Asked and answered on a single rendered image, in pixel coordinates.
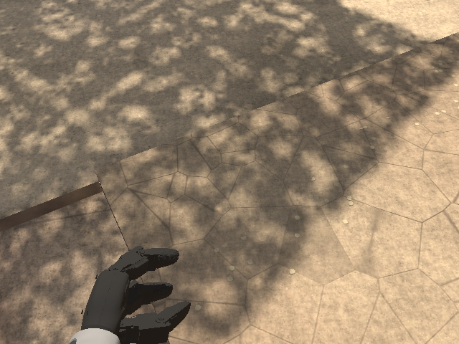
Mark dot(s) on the robot left hand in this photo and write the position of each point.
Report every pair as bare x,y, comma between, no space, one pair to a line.
114,296

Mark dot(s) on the left robot forearm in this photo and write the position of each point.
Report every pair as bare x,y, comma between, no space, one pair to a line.
94,336

